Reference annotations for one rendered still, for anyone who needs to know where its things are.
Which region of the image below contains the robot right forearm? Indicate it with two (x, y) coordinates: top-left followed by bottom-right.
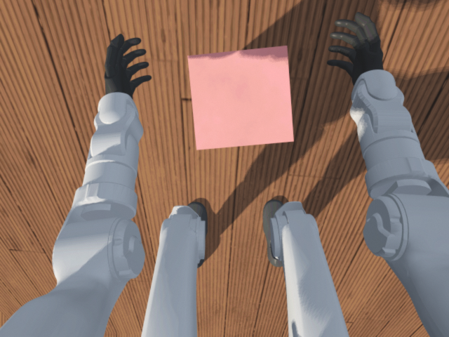
(350, 70), (449, 199)

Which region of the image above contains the right robot shin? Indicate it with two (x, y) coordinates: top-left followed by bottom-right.
(275, 201), (319, 259)

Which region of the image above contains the right robot hand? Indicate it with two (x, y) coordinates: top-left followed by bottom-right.
(327, 12), (384, 85)

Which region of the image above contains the carton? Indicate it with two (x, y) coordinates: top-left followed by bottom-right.
(187, 46), (294, 150)

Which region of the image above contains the right robot upper arm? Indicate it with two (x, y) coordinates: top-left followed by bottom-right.
(363, 193), (449, 337)

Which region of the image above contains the robot left thigh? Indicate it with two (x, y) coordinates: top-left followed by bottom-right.
(141, 214), (206, 337)

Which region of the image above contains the left robot upper arm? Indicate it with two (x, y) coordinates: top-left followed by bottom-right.
(0, 217), (145, 337)

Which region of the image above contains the left robot hand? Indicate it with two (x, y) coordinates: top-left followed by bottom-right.
(105, 34), (152, 99)

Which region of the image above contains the robot left forearm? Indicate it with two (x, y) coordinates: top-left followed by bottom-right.
(52, 92), (143, 279)

